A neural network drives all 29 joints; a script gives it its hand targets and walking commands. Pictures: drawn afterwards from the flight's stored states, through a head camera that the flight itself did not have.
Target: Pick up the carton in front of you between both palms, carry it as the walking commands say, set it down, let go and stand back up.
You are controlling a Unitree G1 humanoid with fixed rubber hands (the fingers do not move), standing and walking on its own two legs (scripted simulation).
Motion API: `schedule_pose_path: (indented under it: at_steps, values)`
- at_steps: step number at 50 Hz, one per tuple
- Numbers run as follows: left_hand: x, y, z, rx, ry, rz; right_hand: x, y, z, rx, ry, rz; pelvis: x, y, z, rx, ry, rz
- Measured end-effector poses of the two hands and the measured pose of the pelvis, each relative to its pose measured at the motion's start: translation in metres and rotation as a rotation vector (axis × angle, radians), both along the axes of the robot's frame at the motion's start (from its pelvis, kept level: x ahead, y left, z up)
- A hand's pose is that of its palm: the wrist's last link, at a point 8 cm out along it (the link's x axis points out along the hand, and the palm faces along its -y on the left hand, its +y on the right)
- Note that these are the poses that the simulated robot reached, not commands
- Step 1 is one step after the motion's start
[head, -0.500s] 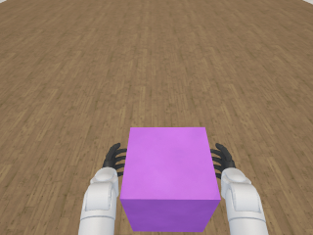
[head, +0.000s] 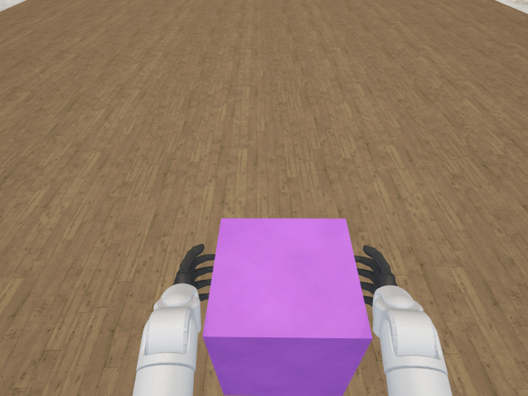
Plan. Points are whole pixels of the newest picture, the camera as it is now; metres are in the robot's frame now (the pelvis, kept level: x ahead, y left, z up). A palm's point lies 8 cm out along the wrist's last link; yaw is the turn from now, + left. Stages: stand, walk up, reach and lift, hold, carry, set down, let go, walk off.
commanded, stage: carry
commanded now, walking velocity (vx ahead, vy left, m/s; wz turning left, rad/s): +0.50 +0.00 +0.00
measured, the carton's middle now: (282, 309) +0.31 +0.00 -0.04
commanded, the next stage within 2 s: none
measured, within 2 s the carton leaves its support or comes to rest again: neither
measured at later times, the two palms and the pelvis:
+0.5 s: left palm (218, 225) +0.42 +0.11 +0.05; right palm (385, 224) +0.43 -0.19 +0.05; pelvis +0.14 -0.04 +0.02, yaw +0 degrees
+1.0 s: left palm (218, 155) +0.65 +0.14 +0.04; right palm (346, 157) +0.64 -0.15 +0.04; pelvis +0.35 +0.01 +0.01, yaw -3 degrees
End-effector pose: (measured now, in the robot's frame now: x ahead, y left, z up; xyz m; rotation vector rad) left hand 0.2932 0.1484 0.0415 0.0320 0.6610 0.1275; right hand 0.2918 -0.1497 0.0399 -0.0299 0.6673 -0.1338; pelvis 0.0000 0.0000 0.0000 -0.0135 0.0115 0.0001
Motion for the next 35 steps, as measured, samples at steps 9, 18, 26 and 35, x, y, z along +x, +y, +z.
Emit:
schedule_pose_path:
  at_steps: [9,18,26,35]
  values:
    - [0.022,-0.007,0.01,0.026,0.014,-0.013,0.019,-0.007,0.003,0.013,0.013,-0.001,0.029,-0.005,0.01,-0.006,0.018,0.001]
    - [0.09,-0.033,0.007,0.007,-0.006,0.013,0.09,-0.033,0.0,0.02,-0.005,0.005,0.086,-0.036,0.007,-0.006,0.044,0.021]
    - [0.139,-0.035,0.011,0.008,0.019,0.016,0.144,-0.035,0.009,0.009,0.018,0.016,0.147,-0.038,0.024,0.035,0.055,0.001]
    - [0.257,-0.013,0.007,-0.006,-0.04,-0.045,0.245,-0.013,0.01,-0.001,-0.041,-0.046,0.253,0.0,0.003,0.01,0.044,-0.028]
